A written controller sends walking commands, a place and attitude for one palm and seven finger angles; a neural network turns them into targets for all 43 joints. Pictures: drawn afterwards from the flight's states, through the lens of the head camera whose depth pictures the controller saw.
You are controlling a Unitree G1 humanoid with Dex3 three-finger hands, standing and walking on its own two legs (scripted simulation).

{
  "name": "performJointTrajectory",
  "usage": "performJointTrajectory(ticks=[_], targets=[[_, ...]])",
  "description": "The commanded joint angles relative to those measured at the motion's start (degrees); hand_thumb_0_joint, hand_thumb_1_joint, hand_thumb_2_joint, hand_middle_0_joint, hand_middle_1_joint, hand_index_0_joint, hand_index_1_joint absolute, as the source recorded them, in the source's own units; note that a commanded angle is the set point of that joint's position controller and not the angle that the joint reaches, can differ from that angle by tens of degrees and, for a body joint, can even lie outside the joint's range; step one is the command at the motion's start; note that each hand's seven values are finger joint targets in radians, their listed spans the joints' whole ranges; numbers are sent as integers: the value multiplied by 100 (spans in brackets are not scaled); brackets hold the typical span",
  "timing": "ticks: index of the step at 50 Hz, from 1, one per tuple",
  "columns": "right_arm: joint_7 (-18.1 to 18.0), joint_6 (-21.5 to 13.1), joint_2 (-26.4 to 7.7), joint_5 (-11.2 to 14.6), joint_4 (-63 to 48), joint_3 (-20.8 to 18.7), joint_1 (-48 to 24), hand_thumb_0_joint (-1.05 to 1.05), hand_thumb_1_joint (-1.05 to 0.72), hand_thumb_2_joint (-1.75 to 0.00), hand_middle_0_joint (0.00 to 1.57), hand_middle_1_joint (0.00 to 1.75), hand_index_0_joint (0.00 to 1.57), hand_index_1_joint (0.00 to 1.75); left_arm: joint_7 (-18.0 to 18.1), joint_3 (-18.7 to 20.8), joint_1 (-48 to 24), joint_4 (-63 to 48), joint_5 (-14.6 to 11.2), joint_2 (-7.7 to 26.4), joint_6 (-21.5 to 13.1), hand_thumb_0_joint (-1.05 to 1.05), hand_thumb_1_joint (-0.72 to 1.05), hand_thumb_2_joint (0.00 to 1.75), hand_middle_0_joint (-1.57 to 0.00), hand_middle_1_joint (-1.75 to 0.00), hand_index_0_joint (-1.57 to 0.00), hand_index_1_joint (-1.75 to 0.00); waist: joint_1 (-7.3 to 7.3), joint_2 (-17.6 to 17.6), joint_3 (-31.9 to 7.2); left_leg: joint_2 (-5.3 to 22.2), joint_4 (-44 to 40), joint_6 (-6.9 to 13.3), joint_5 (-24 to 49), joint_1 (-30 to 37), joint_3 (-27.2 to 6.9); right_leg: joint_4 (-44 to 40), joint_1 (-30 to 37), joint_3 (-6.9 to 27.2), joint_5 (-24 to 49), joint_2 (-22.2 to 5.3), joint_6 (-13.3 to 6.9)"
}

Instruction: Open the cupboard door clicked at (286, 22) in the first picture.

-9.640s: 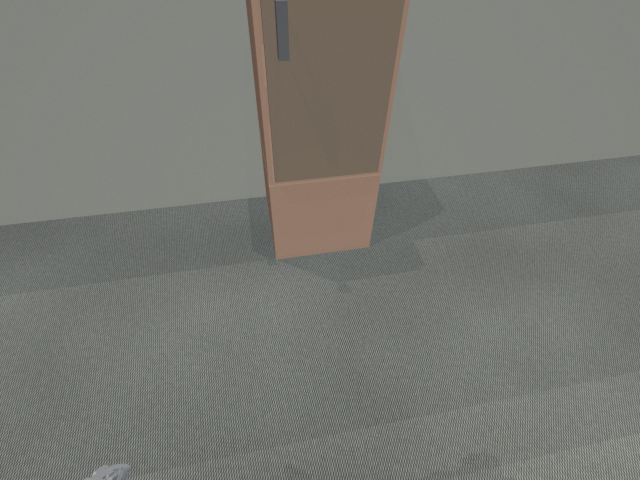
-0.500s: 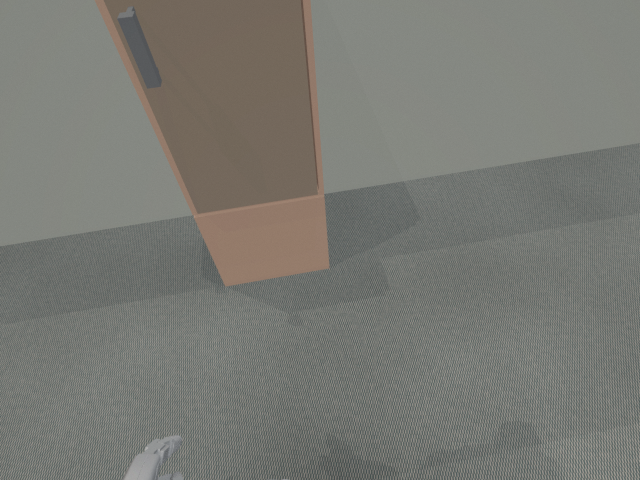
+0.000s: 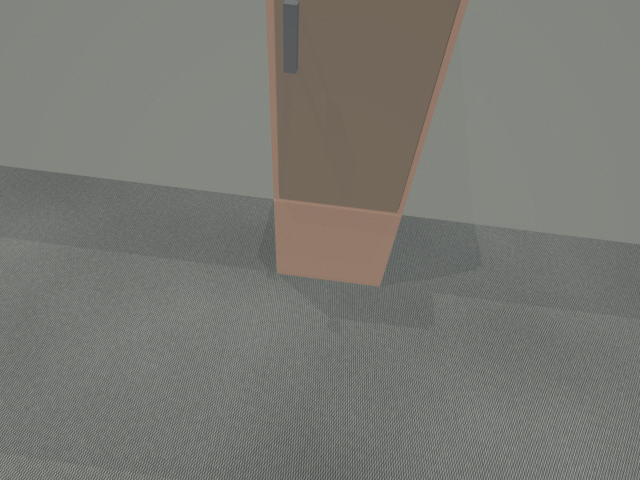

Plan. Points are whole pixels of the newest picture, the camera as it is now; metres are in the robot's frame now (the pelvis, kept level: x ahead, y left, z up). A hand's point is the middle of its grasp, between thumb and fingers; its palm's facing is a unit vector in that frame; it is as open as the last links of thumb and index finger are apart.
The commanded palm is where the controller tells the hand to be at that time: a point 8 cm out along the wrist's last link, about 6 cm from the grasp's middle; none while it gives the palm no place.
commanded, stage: take the last steps up to it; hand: left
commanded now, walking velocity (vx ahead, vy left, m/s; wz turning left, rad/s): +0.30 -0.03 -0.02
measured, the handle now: (292, 34) +0.90 +0.17 +0.15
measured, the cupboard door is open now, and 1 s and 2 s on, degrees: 0 0 0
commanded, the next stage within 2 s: come to a stop and stand still in 0.84 s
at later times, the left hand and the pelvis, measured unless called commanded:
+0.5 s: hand (248, 396) +0.27 +0.14 -0.17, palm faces -0.03 -0.98 -0.21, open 7.4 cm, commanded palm none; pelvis +0.15 -0.04 -0.02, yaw -1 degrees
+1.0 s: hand (255, 413) +0.25 +0.12 -0.18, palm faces +0.15 -0.98 -0.12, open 7.4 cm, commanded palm none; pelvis +0.30 -0.03 +0.00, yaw +3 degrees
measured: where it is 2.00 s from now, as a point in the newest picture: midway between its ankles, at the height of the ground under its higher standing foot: (333, 473)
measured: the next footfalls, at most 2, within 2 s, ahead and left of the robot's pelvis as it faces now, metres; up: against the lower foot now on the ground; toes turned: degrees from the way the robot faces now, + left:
right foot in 0.46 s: +0.29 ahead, -0.14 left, +0.00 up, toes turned -8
left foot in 0.98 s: +0.38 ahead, +0.08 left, +0.00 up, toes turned +9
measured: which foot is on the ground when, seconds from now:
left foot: down 0.00-0.48, up 0.50-0.96, down 0.98-1.00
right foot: up 0.00-0.44, down 0.46-1.00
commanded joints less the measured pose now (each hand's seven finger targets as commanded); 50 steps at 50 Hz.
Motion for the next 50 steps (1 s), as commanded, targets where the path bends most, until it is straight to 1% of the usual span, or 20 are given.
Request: performJointTrajectory(ticks=[1, 4, 6, 14, 18, 19, 21, 22, 23, 24, 25, 27, 29, 31, 35, 43, 47, 48, 49, 50], targets=[[-153, -92, -945, -52, 83, -179, 1102, 0, -90, -90, 20, 30, 20, 30, -56, 68, -1013, -652, 98, 246, -191, 0, 90, 90, -20, -30, -20, -30, -690, 1646, 762, 1878, -2200, 884, -716, 658, -2247, 1959, -2352, 619, -239, -32, -23], [-191, -223, -639, 6, 67, -49, 889, 0, -90, -90, 20, 30, 20, 30, -151, 60, -597, -312, 51, 227, -201, 0, 90, 90, -20, -30, -20, -30, -401, 1161, 942, 1437, -2146, 691, 826, 489, -1355, 2337, -2126, 664, 664, -38, 48], [-211, -299, -588, 26, 142, -75, 1135, 0, -90, -90, 20, 30, 20, 30, -142, 58, -507, -244, 47, 163, -182, 0, 90, 90, -20, -30, -20, -30, -374, 861, 779, 1342, -2012, 693, 1918, 765, -1038, 2469, -2178, 618, 905, 33, 106], [-273, -381, -540, -5, 500, -70, 1803, 0, -90, -90, 20, 30, 20, 30, -183, 13, -1498, -581, -5, 47, -182, 0, 90, 90, -20, -30, -20, -30, -560, 926, 885, 1511, -1828, 837, 3063, 1314, -765, 1378, -2563, 520, 1215, -32, 81], [-267, -361, -636, -57, 642, -104, 1834, 0, -90, -90, 20, 30, 20, 30, -203, 15, -1727, -689, -44, 10, -261, 0, 90, 90, -20, -30, -20, -30, -568, 982, 822, 1554, -1474, 780, 3611, 1116, -617, 137, -1543, 294, 1002, 199, -162], [-271, -359, -678, -51, 665, -112, 1801, 0, -90, -90, 20, 30, 20, 30, -195, 34, -1550, -643, -43, 6, -281, 0, 90, 90, -20, -30, -20, -30, -456, 996, 733, 1552, -1236, 769, 4152, 973, -559, -27, -1075, 222, 945, 334, -246], [-261, -353, -766, -2, 677, -134, 1678, 0, -90, -90, 20, 30, 20, 30, -167, 107, -363, -275, -15, 188, -373, 0, 90, 90, -20, -30, -20, -30, 65, 767, 88, 1291, 89, 542, 4761, 751, -264, -659, 508, 39, 1387, 632, -368], [-214, -371, -703, 43, 656, -141, 1646, 0, -90, -90, 20, 30, 20, 30, -131, 203, 485, -13, 26, 486, -456, 0, 90, 90, -20, -30, -20, -30, 442, 346, -434, 1015, 1250, 345, 4033, 16, -134, -876, 1855, 441, 1663, 352, -501], [-148, -381, -355, 126, 543, -93, 1918, 0, -90, -90, 20, 30, 20, 30, -41, 372, 1178, 150, 69, 1102, -528, 0, 90, 90, -20, -30, -20, -30, 606, -1082, -1223, 176, 3149, 86, 1111, -1377, 244, -1309, 3183, 2585, 2007, -1237, -1109], [-164, -360, -295, 145, 402, -88, 1796, 0, -90, -90, 20, 30, 20, 30, -15, 393, 1311, 213, -62, 1372, -501, 0, 90, 90, -20, -30, -20, -30, 470, -1202, -1360, -125, 4596, 107, -1387, -1920, -267, -2062, 2930, 3948, 2214, -2055, -1552], [-159, -324, -331, 152, 404, -130, 1565, 0, -90, -90, 20, 30, 20, 30, 6, 363, 698, 73, -94, 1210, -453, 0, 90, 90, -20, -30, -20, -30, 315, -519, -731, 247, 4980, 197, -1085, -2101, -540, -2407, 2197, 3635, 915, -1958, -1616], [-94, -249, -161, 49, 342, -136, 1136, 0, -90, -90, 20, 30, 20, 30, 38, 208, -320, -214, -66, 678, -465, 0, 90, 90, -20, -30, -20, -30, -67, 20, 165, 619, 4790, 161, -214, -2147, -604, -2779, 477, 2966, -192, -1544, -1251], [-67, -77, 47, -30, 475, -133, 1452, 0, -90, -90, 20, 30, 20, 30, 69, 95, -847, -329, -34, 302, -487, 0, 90, 90, -20, -30, -20, -30, -455, 22, 346, 744, 4305, 50, 156, -1656, -514, -3010, -498, 1923, -36, -1185, -997], [-44, 24, 115, -56, 523, -124, 1693, 0, -90, -90, 20, 30, 20, 30, 57, 38, -836, -293, -16, 183, -509, 0, 90, 90, -20, -30, -20, -30, -614, -303, 318, 681, 3768, -58, 405, -1455, -331, -3112, -739, 1268, 333, -864, -846], [13, 46, 92, -58, 348, -140, 1325, 0, -90, -90, 20, 30, 20, 30, 44, 77, -589, -203, -6, 237, -554, 0, 90, 90, -20, -30, -20, -30, -557, -257, 358, 692, 2853, -179, 764, -1676, -159, -3256, -466, 1093, 491, -772, -985], [52, -177, 52, -14, -18, -88, 157, 0, -90, -90, 20, 30, 20, 30, 42, 93, 162, 120, 38, 325, -576, 0, 90, 90, -20, -30, -20, -30, -107, -131, 343, 529, 903, -133, 389, -1727, -15, -2774, 890, 1322, 1632, -1078, -1209], [-9, -297, -37, -24, 207, -40, 643, 0, -90, -90, 20, 30, 20, 30, 60, 71, 149, 205, -18, 190, -492, 0, 90, 90, -20, -30, -20, -30, -344, 11, 91, 271, -421, -80, 1085, -145, 195, -1698, 548, 800, 2154, -626, -830], [-58, -356, -277, -28, 354, -65, 1046, 0, -90, -90, 20, 30, 20, 30, 62, 7, 249, 224, -32, -30, -462, 0, 90, 90, -20, -30, -20, -30, -441, 726, -234, 726, -632, 43, 2236, 735, -361, -798, 114, 511, 2100, -221, -531], [-144, -352, -599, -27, 394, -88, 1285, 0, -90, -90, 20, 30, 20, 30, 84, -80, 363, 186, -86, -292, -444, 0, 90, 90, -20, -30, -20, -30, -448, 1461, -521, 1697, -661, 516, 4004, 1357, -1318, -160, -496, 170, 944, 215, -201], [-209, -272, -596, 15, 435, -44, 1167, 0, -90, -90, 20, 30, 20, 30, 133, -150, 383, 240, -102, -350, -401, 0, 90, 90, -20, -30, -20, -30, -363, 1519, -535, 2186, -868, 918, 5365, 1210, -1504, 298, -477, 333, -752, 301, -58]])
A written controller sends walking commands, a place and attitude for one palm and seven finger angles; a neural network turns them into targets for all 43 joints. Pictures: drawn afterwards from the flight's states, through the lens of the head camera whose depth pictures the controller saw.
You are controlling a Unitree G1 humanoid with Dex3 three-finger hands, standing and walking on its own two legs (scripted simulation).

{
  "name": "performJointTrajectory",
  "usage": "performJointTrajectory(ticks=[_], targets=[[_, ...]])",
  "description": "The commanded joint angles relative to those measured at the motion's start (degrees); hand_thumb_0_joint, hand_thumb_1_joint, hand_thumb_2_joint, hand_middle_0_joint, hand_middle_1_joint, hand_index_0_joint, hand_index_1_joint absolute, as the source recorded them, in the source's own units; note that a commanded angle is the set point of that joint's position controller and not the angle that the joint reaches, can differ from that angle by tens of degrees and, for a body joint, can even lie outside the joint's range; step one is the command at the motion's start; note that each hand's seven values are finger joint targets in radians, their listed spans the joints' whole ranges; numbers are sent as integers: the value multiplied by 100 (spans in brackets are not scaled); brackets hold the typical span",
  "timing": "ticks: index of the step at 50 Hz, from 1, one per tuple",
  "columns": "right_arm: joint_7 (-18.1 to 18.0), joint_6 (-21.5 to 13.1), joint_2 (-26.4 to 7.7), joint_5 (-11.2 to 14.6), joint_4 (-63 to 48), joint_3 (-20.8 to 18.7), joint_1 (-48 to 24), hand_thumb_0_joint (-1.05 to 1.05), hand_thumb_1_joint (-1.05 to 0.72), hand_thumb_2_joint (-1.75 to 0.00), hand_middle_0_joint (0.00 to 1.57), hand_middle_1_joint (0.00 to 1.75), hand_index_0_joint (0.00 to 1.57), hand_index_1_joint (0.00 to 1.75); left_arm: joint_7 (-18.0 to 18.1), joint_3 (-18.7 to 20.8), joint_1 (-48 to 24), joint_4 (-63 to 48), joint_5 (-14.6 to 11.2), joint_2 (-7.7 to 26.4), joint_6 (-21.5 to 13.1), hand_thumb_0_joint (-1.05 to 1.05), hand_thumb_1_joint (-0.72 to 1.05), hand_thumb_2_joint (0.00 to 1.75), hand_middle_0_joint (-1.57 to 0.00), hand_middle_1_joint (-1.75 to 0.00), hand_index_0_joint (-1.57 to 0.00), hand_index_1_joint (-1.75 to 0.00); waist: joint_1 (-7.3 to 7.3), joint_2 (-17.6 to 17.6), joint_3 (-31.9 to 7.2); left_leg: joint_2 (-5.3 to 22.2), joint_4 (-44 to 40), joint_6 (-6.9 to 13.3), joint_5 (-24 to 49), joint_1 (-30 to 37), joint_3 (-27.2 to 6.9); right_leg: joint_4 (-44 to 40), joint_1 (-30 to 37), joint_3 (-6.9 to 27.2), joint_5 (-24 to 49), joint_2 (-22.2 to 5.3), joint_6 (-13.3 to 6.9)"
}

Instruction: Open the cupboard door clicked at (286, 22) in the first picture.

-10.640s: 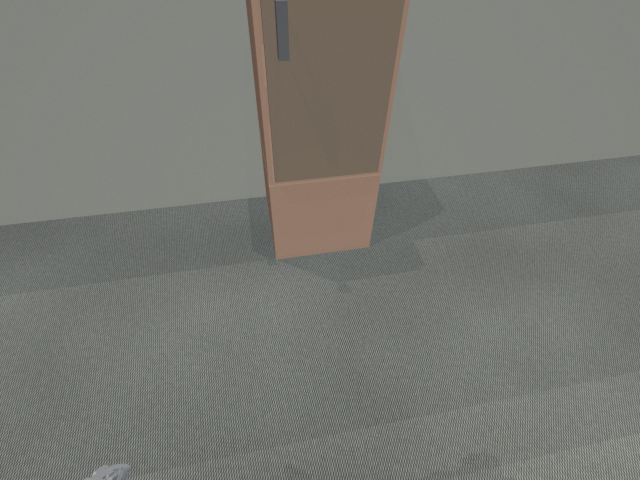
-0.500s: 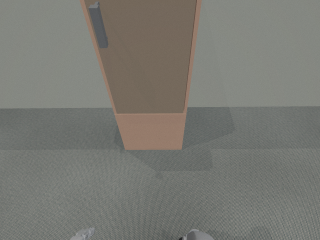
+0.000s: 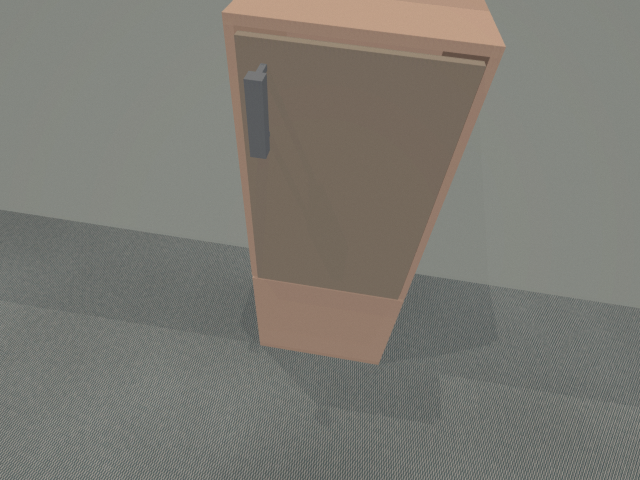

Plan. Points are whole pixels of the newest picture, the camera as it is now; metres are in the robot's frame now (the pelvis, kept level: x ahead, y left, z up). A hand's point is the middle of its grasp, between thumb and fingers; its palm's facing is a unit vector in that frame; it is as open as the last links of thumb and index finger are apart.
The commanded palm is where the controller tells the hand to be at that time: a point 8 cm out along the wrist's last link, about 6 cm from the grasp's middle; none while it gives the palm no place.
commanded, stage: come to a stop and stand still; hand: left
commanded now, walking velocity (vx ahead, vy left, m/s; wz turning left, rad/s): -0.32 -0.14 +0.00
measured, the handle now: (261, 111) +0.60 +0.17 +0.15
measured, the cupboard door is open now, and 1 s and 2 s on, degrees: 0 0 0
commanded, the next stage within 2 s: look again from close up in 1.02 s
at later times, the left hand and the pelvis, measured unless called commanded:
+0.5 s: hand out of the picture +0.05 +0.14 -0.16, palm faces +0.02 -0.96 -0.26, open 7.4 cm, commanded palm none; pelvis +0.00 -0.05 +0.00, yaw -2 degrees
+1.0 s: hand out of the picture -0.02 +0.17 -0.17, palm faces +0.03 -0.98 -0.20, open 7.4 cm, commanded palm none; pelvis -0.02 -0.02 +0.01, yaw -2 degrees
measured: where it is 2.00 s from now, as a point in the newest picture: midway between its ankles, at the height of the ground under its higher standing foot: outside the picture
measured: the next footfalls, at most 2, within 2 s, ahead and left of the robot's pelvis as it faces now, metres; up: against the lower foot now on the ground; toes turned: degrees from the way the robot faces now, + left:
right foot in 0.36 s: +0.07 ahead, -0.15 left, +0.00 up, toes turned -6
left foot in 0.78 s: +0.01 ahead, +0.11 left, +0.00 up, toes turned +1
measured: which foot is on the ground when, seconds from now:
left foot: down 0.00-0.38, up 0.40-0.76, down 0.78-1.00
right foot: down 0.00-0.00, up 0.02-0.34, down 0.36-1.00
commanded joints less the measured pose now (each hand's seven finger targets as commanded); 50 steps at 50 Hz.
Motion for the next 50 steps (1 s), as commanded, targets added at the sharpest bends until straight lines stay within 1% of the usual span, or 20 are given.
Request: performJointTrajectory(ticks=[1, 4, 9, 13, 16, 17, 18, 19, 20, 21, 23, 26, 32, 36, 37, 39, 40, 43, 45, 50], targets=[[-229, 31, -767, 30, 134, 7, 799, 0, -90, -90, 20, 30, 20, 30, 161, -58, 297, -135, -58, 172, 30, 0, 90, 90, -20, -30, -20, -30, -237, 1059, -383, 1812, -997, 985, 4940, 1678, -1354, 1345, -1138, 672, -1360, -329, 217], [-311, 101, -705, 65, 97, 8, 324, 0, -90, -90, 20, 30, 20, 30, 180, -25, 175, -26, -27, 310, 192, 0, 90, 90, -20, -30, -20, -30, -213, 834, 35, 1518, -1007, 837, 5237, 1367, -1032, 1068, -1040, 793, -615, -442, 259], [-335, 239, -1013, 68, -21, -227, 121, 0, -90, -90, 20, 30, 20, 30, 151, 104, 64, -259, 30, 461, 399, 0, 90, 90, -20, -30, -20, -30, -257, 731, -228, 1653, -1043, 955, 4371, 1299, -960, 1566, -1176, 783, -516, -343, 257], [-277, 336, -1052, 7, -171, -299, -197, 0, -90, -90, 20, 30, 20, 30, 133, 161, -1, -472, 57, 436, 458, 0, 90, 90, -20, -30, -20, -30, -162, 927, -199, 1549, -1014, 896, 3115, 781, -795, 1521, -1010, 747, -422, -292, 215], [-201, 384, -976, 27, -212, -300, -371, 0, -90, -90, 20, 30, 20, 30, 132, 160, 234, -445, 60, 458, 366, 0, 90, 90, -20, -30, -20, -30, 14, 838, -245, 1103, -581, 489, 1612, 385, -537, 135, -323, 635, 882, -267, 242], [-160, 390, -762, 63, -199, -270, -261, 0, -90, -90, 20, 30, 20, 30, 154, 156, 163, -467, 87, 661, 294, 0, 90, 90, -20, -30, -20, -30, -28, 186, -212, 682, -180, 199, 744, 276, -354, -536, -228, 996, 1539, -489, 200], [-117, 414, -425, 122, -241, -201, -93, 0, -90, -90, 20, 30, 20, 30, 178, 163, -84, -541, 109, 1000, 213, 0, 90, 90, -20, -30, -20, -30, -178, -787, -148, 136, 233, -82, -547, -39, -52, -973, -307, 2024, 1980, -1287, -89], [-87, 475, -362, 118, -286, -180, -99, 0, -90, -90, 20, 30, 20, 30, 162, 182, -303, -667, 82, 1258, 198, 0, 90, 90, -20, -30, -20, -30, -191, -1094, 105, -94, 619, -173, -1476, 19, -57, -1402, -851, 2357, 1944, -1870, -544], [-52, 510, -419, 98, -234, -206, -44, 0, -90, -90, 20, 30, 20, 30, 145, 176, -474, -740, 84, 1348, 222, 0, 90, 90, -20, -30, -20, -30, -199, -606, 91, -124, 1019, -156, -1660, 250, -215, -1584, -1185, 2234, 1127, -1917, -721], [-44, 578, -415, 74, -232, -205, -165, 0, -90, -90, 20, 30, 20, 30, 159, 222, -577, -776, 77, 1368, 219, 0, 90, 90, -20, -30, -20, -30, -114, -951, 196, -62, 1369, -142, -1792, -10, -349, -1750, -1283, 2525, 539, -1858, -766], [-28, 576, -590, 50, -182, -219, -50, 0, -90, -90, 20, 30, 20, 30, 188, 227, -729, -777, 63, 1253, 227, 0, 90, 90, -20, -30, -20, -30, -140, -939, 443, -15, 1851, -103, -1469, -295, -549, -1823, -1204, 2584, 272, -1874, -832], [10, 539, -646, 40, -124, -229, 218, 0, -90, -90, 20, 30, 20, 30, 187, 307, -790, -891, 74, 1313, 238, 0, 90, 90, -20, -30, -20, -30, -107, -631, 278, -75, 2133, -143, -1191, -523, -580, -1663, -820, 2245, 333, -1745, -802], [-12, 436, -520, 57, -265, -166, 244, 0, -90, -90, 20, 30, 20, 30, 186, 378, -480, -828, 107, 1317, 239, 0, 90, 90, -20, -30, -20, -30, 101, -831, -98, -171, 892, -200, -1415, -361, -413, -1418, -9, 2196, 1076, -1703, -887], [-61, 336, -395, 75, 51, -101, 1066, 0, -90, -90, 20, 30, 20, 30, 168, 334, -822, -812, 33, 1185, 293, 0, 90, 90, -20, -30, -20, -30, -248, -753, -356, -287, -884, -129, -324, 1110, -256, -1051, -688, 1729, 442, -1176, -425], [-84, 301, -529, 65, 81, -106, 1126, 0, -90, -90, 20, 30, 20, 30, 155, 277, -858, -823, -11, 1008, 319, 0, 90, 90, -20, -30, -20, -30, -280, -278, -314, -36, -1128, -48, -279, 1399, -547, -785, -1085, 1485, 79, -892, -225], [-128, 283, -960, 9, -105, -157, 790, 0, -90, -90, 20, 30, 20, 30, 101, 186, -888, -877, -33, 599, 349, 0, 90, 90, -20, -30, -20, -30, -169, 1048, 139, 1073, -2002, 384, -1076, 365, -1785, -35, -1116, 697, 156, -288, 145], [-139, 297, -1018, 2, -193, -133, 510, 0, -90, -90, 20, 30, 20, 30, 82, 170, -874, -857, 3, 569, 332, 0, 90, 90, -20, -30, -20, -30, -55, 821, 341, 1138, -2129, 463, -1360, -287, -1792, 99, -717, 668, 373, -253, 169], [-167, 244, -753, 46, -85, -47, 325, 0, -90, -90, 20, 30, 20, 30, 64, 105, -648, -533, 49, 577, 334, 0, 90, 90, -20, -30, -20, -30, 19, 1025, 538, 628, -1955, 292, -956, -357, -1209, -52, -309, 719, 884, -292, 152], [-179, 216, -654, 57, 11, -17, 535, 0, -90, -90, 20, 30, 20, 30, 72, 67, -511, -379, 23, 626, 281, 0, 90, 90, -20, -30, -20, -30, -28, 743, 415, 442, -1653, 186, -388, 6, -948, -428, -241, 861, 1245, -365, 135], [-163, 248, -538, 86, 171, 1, 860, 0, -90, -90, 20, 30, 20, 30, 110, 5, -402, -210, 11, 628, 253, 0, 90, 90, -20, -30, -20, -30, -150, 12, 704, 280, -1552, 76, -905, 20, -831, -805, -398, 1115, 898, -456, 126]])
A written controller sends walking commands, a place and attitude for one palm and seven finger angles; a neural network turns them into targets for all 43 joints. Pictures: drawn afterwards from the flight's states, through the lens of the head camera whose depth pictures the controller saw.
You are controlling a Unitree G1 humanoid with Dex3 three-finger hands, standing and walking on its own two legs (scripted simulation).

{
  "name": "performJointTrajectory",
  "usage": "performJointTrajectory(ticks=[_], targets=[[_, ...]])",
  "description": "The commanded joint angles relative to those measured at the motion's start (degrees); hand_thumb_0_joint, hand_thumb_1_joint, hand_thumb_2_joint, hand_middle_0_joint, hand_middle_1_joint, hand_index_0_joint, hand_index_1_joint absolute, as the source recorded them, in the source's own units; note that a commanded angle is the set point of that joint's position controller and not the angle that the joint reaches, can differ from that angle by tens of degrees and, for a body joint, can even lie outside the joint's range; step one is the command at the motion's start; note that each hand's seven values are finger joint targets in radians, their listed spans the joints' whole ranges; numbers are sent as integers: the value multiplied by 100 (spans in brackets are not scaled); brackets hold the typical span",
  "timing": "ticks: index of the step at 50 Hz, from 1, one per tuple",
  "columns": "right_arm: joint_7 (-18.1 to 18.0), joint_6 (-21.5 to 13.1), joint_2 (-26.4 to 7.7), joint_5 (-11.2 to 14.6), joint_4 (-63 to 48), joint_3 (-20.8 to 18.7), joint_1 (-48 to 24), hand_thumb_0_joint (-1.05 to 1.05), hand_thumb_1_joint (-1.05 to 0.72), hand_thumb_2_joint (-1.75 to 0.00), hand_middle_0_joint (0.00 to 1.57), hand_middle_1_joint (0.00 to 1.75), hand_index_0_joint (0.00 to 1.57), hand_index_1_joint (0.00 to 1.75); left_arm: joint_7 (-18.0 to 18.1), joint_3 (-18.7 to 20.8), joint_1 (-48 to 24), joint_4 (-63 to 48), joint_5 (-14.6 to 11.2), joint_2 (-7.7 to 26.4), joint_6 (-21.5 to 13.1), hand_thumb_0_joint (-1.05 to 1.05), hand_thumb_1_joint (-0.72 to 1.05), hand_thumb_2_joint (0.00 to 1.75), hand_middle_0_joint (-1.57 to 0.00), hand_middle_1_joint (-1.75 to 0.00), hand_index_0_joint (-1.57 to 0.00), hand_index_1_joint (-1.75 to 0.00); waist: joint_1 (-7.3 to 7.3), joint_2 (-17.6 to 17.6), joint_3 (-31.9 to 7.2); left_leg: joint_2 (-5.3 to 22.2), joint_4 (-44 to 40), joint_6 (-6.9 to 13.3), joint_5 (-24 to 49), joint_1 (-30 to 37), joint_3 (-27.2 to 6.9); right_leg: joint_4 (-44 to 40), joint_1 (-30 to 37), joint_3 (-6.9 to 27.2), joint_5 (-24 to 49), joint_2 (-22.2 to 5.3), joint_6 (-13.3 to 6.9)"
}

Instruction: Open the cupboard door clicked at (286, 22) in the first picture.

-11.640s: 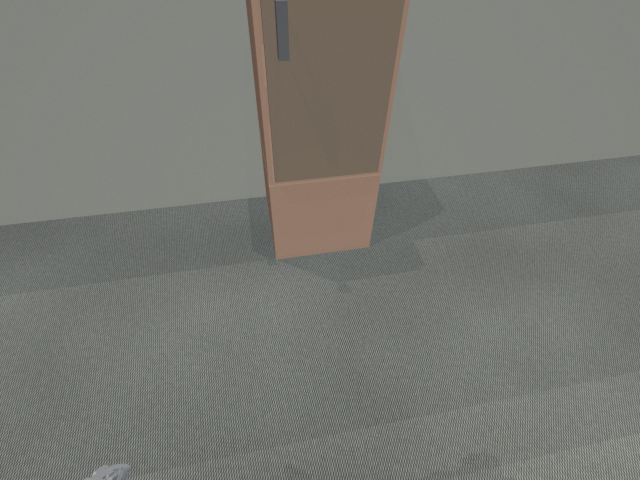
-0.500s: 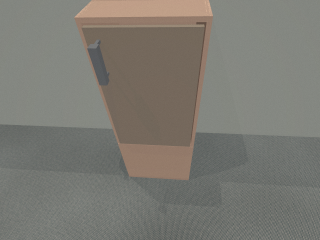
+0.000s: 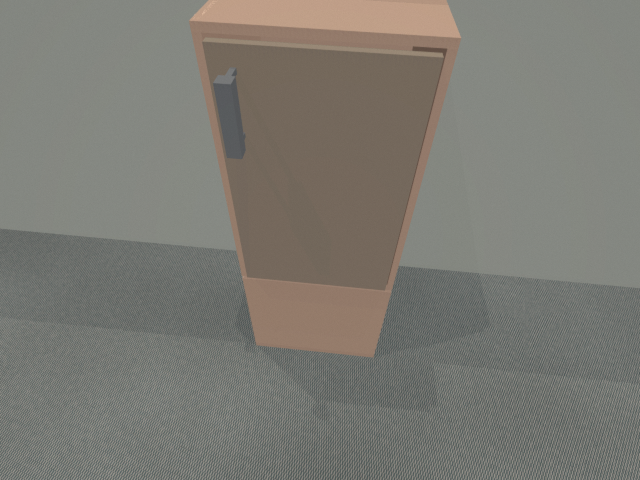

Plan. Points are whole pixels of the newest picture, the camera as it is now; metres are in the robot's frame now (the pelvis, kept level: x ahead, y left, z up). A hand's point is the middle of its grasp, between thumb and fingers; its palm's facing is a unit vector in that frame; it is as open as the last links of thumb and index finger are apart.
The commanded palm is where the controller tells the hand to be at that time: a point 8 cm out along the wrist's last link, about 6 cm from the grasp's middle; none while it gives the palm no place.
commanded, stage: come to a stop and stand still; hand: left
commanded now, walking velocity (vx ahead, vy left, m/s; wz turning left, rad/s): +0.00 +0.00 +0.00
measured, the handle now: (234, 113) +0.62 +0.20 +0.14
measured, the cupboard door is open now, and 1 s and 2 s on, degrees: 0 0 0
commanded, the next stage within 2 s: look again from close up in 0.02 s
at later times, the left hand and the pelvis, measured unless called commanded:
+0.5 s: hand out of the picture +0.05 +0.18 -0.17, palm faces +0.03 -0.97 -0.24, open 7.4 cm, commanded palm none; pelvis +0.03 +0.00 +0.00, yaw +0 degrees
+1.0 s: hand out of the picture +0.04 +0.17 -0.18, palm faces +0.05 -0.98 -0.19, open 7.4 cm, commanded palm none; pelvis +0.04 -0.01 -0.01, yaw +0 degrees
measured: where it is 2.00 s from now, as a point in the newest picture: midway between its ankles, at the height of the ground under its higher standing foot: outside the picture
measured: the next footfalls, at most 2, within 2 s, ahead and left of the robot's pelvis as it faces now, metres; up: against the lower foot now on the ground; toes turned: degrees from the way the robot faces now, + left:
none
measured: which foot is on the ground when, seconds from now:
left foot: down 0.00-1.00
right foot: down 0.00-1.00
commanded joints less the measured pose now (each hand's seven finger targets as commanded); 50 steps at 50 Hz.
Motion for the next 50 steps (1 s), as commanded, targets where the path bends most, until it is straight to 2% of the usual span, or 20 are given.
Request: performJointTrajectory(ticks=[1, 5, 6, 7, 8, 9, 11, 15, 18, 26, 30, 35, 38, 40, 43, 45, 46, 47, 49, 50], targets=[[-18, -99, -665, 22, -176, -136, 323, 0, -90, -90, 20, 30, 20, 30, 63, 43, 204, -112, 6, 366, -136, 0, 90, 90, -20, -30, -20, -30, -73, -26, 602, 537, -916, 166, -229, -1028, -454, -536, 365, 421, -231, -240, -113], [-24, -132, -574, 26, -79, -112, 474, 0, -90, -90, 20, 30, 20, 30, 89, 28, 289, -60, -7, 318, -179, 0, 90, 90, -20, -30, -20, -30, -123, -112, 340, 517, -779, 149, 160, -717, -352, -571, 379, 442, -116, -274, -132], [36, -259, -831, 11, -512, -84, -180, 0, -90, -90, 20, 30, 20, 30, 353, -20, 833, 104, 46, 453, -334, 0, 90, 90, -20, -30, -20, -30, 82, 27, 392, 579, 272, 6, 960, -1034, -23, 67, 587, 592, 2080, -553, -227], [42, -220, -567, 25, -629, -83, 255, 0, -90, -90, 20, 30, 20, 30, 302, 34, 681, -84, 12, 712, -383, 0, 90, 90, -20, -30, -20, -30, -192, 334, -356, 239, -2, -6, -115, -840, -170, -42, 694, 811, 860, -681, -372], [74, -230, -529, -36, -592, -66, 179, 0, -90, -90, 20, 30, 20, 30, 228, 64, 477, -173, 13, 760, -382, 0, 90, 90, -20, -30, -20, -30, -101, 580, -32, 238, -144, 32, -94, -900, -158, -31, 434, 692, -35, -525, -386], [79, -268, -553, -36, -634, -45, 325, 0, -90, -90, 20, 30, 20, 30, 184, 26, 442, -212, 26, 627, -373, 0, 90, 90, -20, -30, -20, -30, -169, 734, -272, 358, -221, 70, 224, -800, -303, 29, 376, 567, -577, -394, -378], [44, -295, -576, -24, -663, -42, 401, 0, -90, -90, 20, 30, 20, 30, 138, -6, 364, -228, 27, 422, -334, 0, 90, 90, -20, -30, -20, -30, -171, 649, -137, 551, -355, 173, 522, -877, -454, 132, 373, 323, -333, -209, -317], [-5, -308, -687, -11, -646, -30, 479, 0, -90, -90, 20, 30, 20, 30, 91, -27, 280, -194, 8, 338, -331, 0, 90, 90, -20, -30, -20, -30, -173, 32, 242, 531, -465, 222, 765, -969, -467, 116, 413, 294, 97, -207, -302], [-24, -309, -658, -19, -564, -22, 536, 0, -90, -90, 20, 30, 20, 30, 91, 0, 234, -186, 0, 372, -322, 0, 90, 90, -20, -30, -20, -30, -164, 201, 475, 509, -550, 212, 885, -959, -411, 108, 397, 268, 253, -225, -309], [-42, -306, -780, -31, -426, -30, 467, 0, -90, -90, 20, 30, 20, 30, 95, 72, 117, -246, -6, 556, -349, 0, 90, 90, -20, -30, -20, -30, -147, -25, 195, 477, -474, 168, 1157, -641, -301, 103, 656, 365, 1000, -313, -336], [-42, -302, -815, -40, -371, -33, 399, 0, -90, -90, 20, 30, 20, 30, 86, 99, 10, -294, -13, 649, -346, 0, 90, 90, -20, -30, -20, -30, -129, 161, 110, 486, -495, 151, 1122, -602, -273, 85, 725, 391, 1007, -331, -364], [-42, -277, -844, -38, -318, -50, 321, 0, -90, -90, 20, 30, 20, 30, 77, 123, -112, -320, -7, 718, -344, 0, 90, 90, -20, -30, -20, -30, -137, -14, 124, 487, -466, 128, 969, -585, -241, -15, 719, 433, 984, -364, -382], [-5, -192, -645, -69, -250, -4, 484, 0, -90, -90, 20, 30, 20, 30, 62, 124, 36, -310, 29, 647, -297, 0, 90, 90, -20, -30, -20, -30, -109, -160, 134, 308, -229, 123, -159, -693, -64, -243, 605, 654, -653, -424, -475], [36, -151, -610, -98, -269, -2, 512, 0, -90, -90, 20, 30, 20, 30, 39, 182, 87, -365, 47, 767, -261, 0, 90, 90, -20, -30, -20, -30, -63, -376, 354, 126, 116, 133, -635, -965, 73, -623, 400, 1007, -1865, -587, -609], [57, -143, -551, -99, -281, -18, 644, 0, -90, -90, 20, 30, 20, 30, 35, 284, 172, -442, 64, 920, -250, 0, 90, 90, -20, -30, -20, -30, -95, -538, 413, 67, 553, 137, -724, -951, 226, -1000, 117, 1381, -2571, -843, -815], [72, -189, -518, -97, -243, 2, 806, 0, -90, -90, 20, 30, 20, 30, 25, 317, 84, -516, 60, 897, -254, 0, 90, 90, -20, -30, -20, -30, -168, -423, 409, 98, 367, 164, -545, -734, 192, -823, -121, 1281, -2381, -811, -829], [74, -216, -510, -95, -201, 9, 916, 0, -90, -90, 20, 30, 20, 30, 12, 311, -5, -552, 55, 833, -250, 0, 90, 90, -20, -30, -20, -30, -208, -282, 454, 122, 112, 184, -438, -608, 119, -576, -223, 1058, -2181, -667, -775], [72, -248, -560, -95, -170, 9, 1031, 0, -90, -90, 20, 30, 20, 30, -5, 292, -62, -588, 48, 728, -254, 0, 90, 90, -20, -30, -20, -30, -247, 29, 449, 233, -145, 216, -198, -458, -12, -186, -303, 762, -1882, -436, -692], [49, -291, -846, -100, -134, -57, 1189, 0, -90, -90, 20, 30, 20, 30, -40, 247, -256, -738, 63, 432, -266, 0, 90, 90, -20, -30, -20, -30, -307, 1143, 515, 843, -631, 471, 365, -469, -658, 926, -386, -131, -1352, 150, -447], [17, -299, -971, -96, -155, -84, 1117, 0, -90, -90, 20, 30, 20, 30, -46, 214, -295, -779, 77, 302, -292, 0, 90, 90, -20, -30, -20, -30, -265, 1499, 603, 1048, -670, 615, 993, -384, -804, 1281, -564, -380, -1252, 276, -413]])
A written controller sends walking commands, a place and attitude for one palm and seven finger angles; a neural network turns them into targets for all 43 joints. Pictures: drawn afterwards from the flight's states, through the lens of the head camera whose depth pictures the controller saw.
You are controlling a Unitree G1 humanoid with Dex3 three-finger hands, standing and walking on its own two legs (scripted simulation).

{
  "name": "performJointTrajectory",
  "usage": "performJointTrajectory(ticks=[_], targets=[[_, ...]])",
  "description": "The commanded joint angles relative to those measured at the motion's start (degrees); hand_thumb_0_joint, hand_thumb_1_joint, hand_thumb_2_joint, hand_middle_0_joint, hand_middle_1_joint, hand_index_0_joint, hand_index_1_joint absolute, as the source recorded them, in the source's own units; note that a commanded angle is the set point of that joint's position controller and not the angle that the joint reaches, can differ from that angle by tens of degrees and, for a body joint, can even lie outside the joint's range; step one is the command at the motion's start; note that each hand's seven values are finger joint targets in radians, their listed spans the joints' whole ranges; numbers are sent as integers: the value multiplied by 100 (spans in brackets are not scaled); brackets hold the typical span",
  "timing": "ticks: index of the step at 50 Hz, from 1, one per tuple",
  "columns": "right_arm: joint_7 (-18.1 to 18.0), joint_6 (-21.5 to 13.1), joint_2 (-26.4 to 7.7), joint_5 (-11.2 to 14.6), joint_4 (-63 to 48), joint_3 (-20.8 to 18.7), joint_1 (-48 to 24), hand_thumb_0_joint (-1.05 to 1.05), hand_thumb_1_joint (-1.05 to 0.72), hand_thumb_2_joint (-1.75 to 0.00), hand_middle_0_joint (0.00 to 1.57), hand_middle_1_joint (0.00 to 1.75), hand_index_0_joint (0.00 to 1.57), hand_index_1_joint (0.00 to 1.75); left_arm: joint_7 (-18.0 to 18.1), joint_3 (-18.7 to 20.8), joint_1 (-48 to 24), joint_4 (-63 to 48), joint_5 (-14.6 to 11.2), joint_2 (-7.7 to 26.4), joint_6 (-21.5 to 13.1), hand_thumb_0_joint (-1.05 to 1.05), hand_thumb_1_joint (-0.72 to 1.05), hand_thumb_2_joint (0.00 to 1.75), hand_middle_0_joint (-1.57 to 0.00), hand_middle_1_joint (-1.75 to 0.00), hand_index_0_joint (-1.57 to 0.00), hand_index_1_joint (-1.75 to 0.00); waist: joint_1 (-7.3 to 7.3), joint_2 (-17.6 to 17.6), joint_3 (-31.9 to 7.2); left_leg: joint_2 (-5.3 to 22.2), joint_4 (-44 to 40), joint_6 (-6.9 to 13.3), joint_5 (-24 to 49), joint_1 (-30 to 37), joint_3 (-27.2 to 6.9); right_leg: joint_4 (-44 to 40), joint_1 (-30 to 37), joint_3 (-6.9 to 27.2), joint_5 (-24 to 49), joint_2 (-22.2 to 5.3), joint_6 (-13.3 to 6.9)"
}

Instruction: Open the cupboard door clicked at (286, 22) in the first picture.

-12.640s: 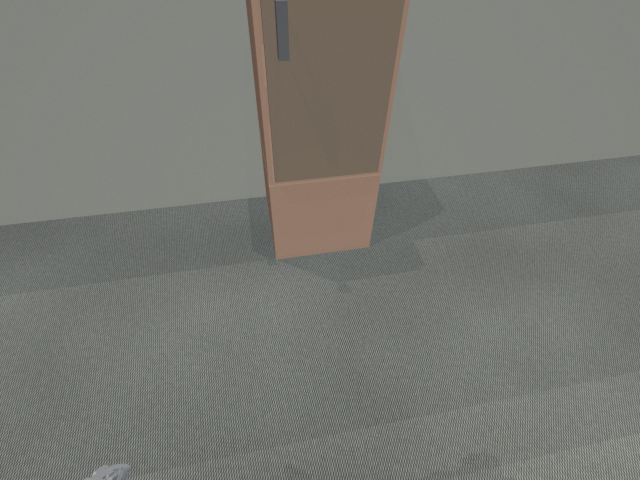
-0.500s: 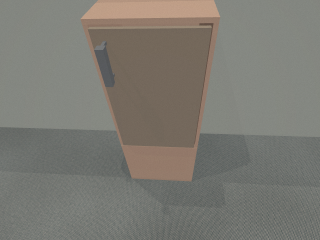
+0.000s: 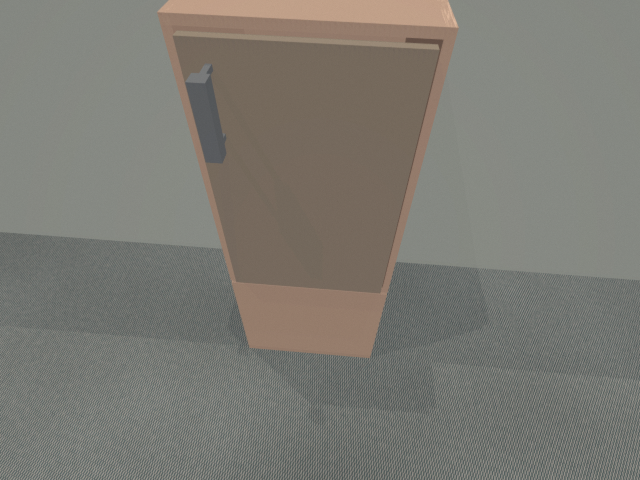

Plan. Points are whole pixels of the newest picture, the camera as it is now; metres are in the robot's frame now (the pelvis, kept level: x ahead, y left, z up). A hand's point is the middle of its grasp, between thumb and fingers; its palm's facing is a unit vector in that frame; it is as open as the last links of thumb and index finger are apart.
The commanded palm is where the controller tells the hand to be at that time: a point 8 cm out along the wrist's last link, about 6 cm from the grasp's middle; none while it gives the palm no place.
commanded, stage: come to a stop and stand still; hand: left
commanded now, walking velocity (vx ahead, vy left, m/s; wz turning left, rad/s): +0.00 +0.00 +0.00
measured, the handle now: (211, 113) +0.58 +0.21 +0.15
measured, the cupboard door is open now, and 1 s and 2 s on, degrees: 0 0 0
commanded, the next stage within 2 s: look again from close up in 1.02 s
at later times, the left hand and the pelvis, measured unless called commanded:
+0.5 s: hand out of the picture +0.06 +0.19 -0.17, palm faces +0.03 -0.97 -0.25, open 7.4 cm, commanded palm none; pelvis +0.00 +0.00 +0.00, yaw +0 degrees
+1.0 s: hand out of the picture -0.04 +0.20 -0.16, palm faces +0.00 -0.97 -0.23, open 7.4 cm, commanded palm none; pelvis -0.03 +0.01 +0.01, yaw +0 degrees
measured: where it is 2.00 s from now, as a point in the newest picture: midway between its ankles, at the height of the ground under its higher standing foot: outside the picture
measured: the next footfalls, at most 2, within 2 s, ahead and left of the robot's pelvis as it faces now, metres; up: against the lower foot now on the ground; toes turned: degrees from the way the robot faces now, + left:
none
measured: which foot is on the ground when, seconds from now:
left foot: down 0.00-1.00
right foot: down 0.00-1.00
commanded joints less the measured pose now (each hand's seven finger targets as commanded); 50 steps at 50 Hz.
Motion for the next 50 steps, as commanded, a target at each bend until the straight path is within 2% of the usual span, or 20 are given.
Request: performJointTrajectory(ticks=[1, 4, 7, 8, 9, 12, 16, 20, 21, 22, 23, 24, 26, 27, 28, 29, 32, 37, 42, 50], targets=[[-65, -86, -696, 4, -78, -137, 660, 0, -90, -90, 20, 30, 20, 30, 24, 93, -384, -552, 46, 333, -197, 0, 90, 90, -20, -30, -20, -30, -154, 1404, 663, 979, -1037, 795, 2396, -339, -827, 486, -452, -399, -393, 216, -202], [-141, -121, -535, 43, -191, -93, 416, 0, -90, -90, 20, 30, 20, 30, 57, 104, 215, -286, -9, 359, -254, 0, 90, 90, -20, -30, -20, -30, 109, 444, 342, 596, -172, 532, 3907, -533, -238, 66, 538, 63, 1478, -87, -297], [-172, -108, -366, 155, -259, -109, 390, 0, -90, -90, 20, 30, 20, 30, 180, 175, 899, 65, -57, 809, -308, 0, 90, 90, -20, -30, -20, -30, 168, -934, -306, 127, 588, 153, 2367, -1068, 53, -165, 1736, 783, 5017, -977, -618], [-178, -66, -312, 187, -225, -134, 363, 0, -90, -90, 20, 30, 20, 30, 210, 149, 715, 52, -68, 797, -267, 0, 90, 90, -20, -30, -20, -30, 52, -930, -239, 137, 281, 84, 1866, -892, 18, -181, 1522, 683, 5352, -1061, -642], [-169, -45, -286, 188, -149, -145, 439, 0, -90, -90, 20, 30, 20, 30, 226, 133, 371, -58, -71, 776, -212, 0, 90, 90, -20, -30, -20, -30, -84, -609, -156, 225, -200, 80, 2314, -616, -72, -35, 1199, 444, 4934, -905, -471], [-208, -59, -440, 105, -53, -209, 405, 0, -90, -90, 20, 30, 20, 30, 258, 103, -60, -354, -77, 522, -108, 0, 90, 90, -20, -30, -20, -30, -69, 601, 44, 612, -460, 239, 5209, 1, -204, 153, 564, 79, 2631, -309, -54], [-249, 19, -492, 90, -205, -284, 281, 0, -90, -90, 20, 30, 20, 30, 267, 154, -3, -422, -69, 520, -69, 0, 90, 90, -20, -30, -20, -30, -18, 501, -307, 681, -144, 324, 6028, 372, -119, 127, 574, 8, 2569, -229, -55], [-218, 63, -359, 88, -306, -304, 29, 0, -90, -90, 20, 30, 20, 30, 255, 142, 54, -407, -33, 587, -78, 0, 90, 90, -20, -30, -20, -30, -18, -104, -417, 431, -198, 231, 3614, -87, -18, -60, 913, 381, 3614, -566, -216], [-109, 27, -881, 186, -667, -447, -515, 0, -90, -90, 20, 30, 20, 30, 424, 177, 590, -128, -39, 895, -185, 0, 90, 90, -20, -30, -20, -30, 132, -910, -757, 468, 1023, 70, 3408, -593, 234, -367, 1379, 428, 5261, -630, -31], [-38, 15, -421, 143, -1018, -376, -363, 0, -90, -90, 20, 30, 20, 30, 412, 242, 682, -444, -2, 1055, -233, 0, 90, 90, -20, -30, -20, -30, 133, -1291, -1016, 54, 1197, 156, 518, -1392, -53, -327, 2051, 1191, 6085, -1243, -457], [-44, 39, -254, 153, -1073, -341, -640, 0, -90, -90, 20, 30, 20, 30, 376, 230, 527, -450, 21, 1093, -280, 0, 90, 90, -20, -30, -20, -30, 182, -1197, -984, 13, 1106, 177, -319, -1527, -66, -375, 2135, 1328, 6201, -1492, -714], [-31, 44, -235, 156, -1021, -293, -605, 0, -90, -90, 20, 30, 20, 30, 367, 142, 245, -511, 59, 936, -269, 0, 90, 90, -20, -30, -20, -30, 6, -767, -897, 47, 538, 175, -344, -1378, -41, -304, 1900, 1027, 5759, -1405, -751], [8, 11, -367, 105, -808, -285, -142, 0, -90, -90, 20, 30, 20, 30, 319, 50, -218, -698, -29, 829, -182, 0, 90, 90, -20, -30, -20, -30, -250, 371, -668, 178, -639, 206, 1800, -355, -200, 63, 877, 433, 3221, -715, -314], [-23, -18, -680, 38, -819, -310, -178, 0, -90, -90, 20, 30, 20, 30, 280, 11, -251, -759, -72, 709, -134, 0, 90, 90, -20, -30, -20, -30, -173, 1075, -428, 645, -606, 369, 2859, -459, -604, -53, 558, 200, 1627, -316, -92], [-39, -19, -797, 13, -893, -327, -301, 0, -90, -90, 20, 30, 20, 30, 252, 16, -260, -756, -45, 704, -120, 0, 90, 90, -20, -30, -20, -30, -90, 1067, -379, 892, -610, 511, 3192, -539, -597, -186, 517, 31, 701, -132, -22], [-31, 15, -799, 20, -936, -294, -571, 0, -90, -90, 20, 30, 20, 30, 236, -6, -312, -737, -28, 654, -74, 0, 90, 90, -20, -30, -20, -30, -36, 1093, 7, 809, -716, 512, 2734, -741, -590, -347, 431, 54, 260, -75, 12], [-12, 53, -785, 47, -1031, -232, -711, 0, -90, -90, 20, 30, 20, 30, 154, -76, -264, -626, -5, 732, -69, 0, 90, 90, -20, -30, -20, -30, -53, 213, 795, 471, -1004, 383, 602, -1288, -518, -949, 145, 385, 52, -164, -48], [20, 54, -817, 27, -918, -199, -504, 0, -90, -90, 20, 30, 20, 30, 108, -81, -136, -603, -8, 826, -79, 0, 90, 90, -20, -30, -20, -30, -88, 139, 613, 337, -1251, 371, -250, -1179, -483, -1249, 67, 530, -521, -232, -43], [35, 59, -796, 24, -808, -181, -335, 0, -90, -90, 20, 30, 20, 30, 94, -80, 5, -542, -6, 839, -106, 0, 90, 90, -20, -30, -20, -30, -94, -167, 321, 266, -1136, 381, -170, -1070, -400, -1394, 113, 628, -793, -306, -41], [29, 30, -664, 49, -450, -109, -58, 0, -90, -90, 20, 30, 20, 30, 102, -83, 89, -383, -32, 832, -153, 0, 90, 90, -20, -30, -20, -30, -89, -57, 345, 262, -1042, 339, 221, -1078, -354, -1383, 164, 675, -630, -388, -102]])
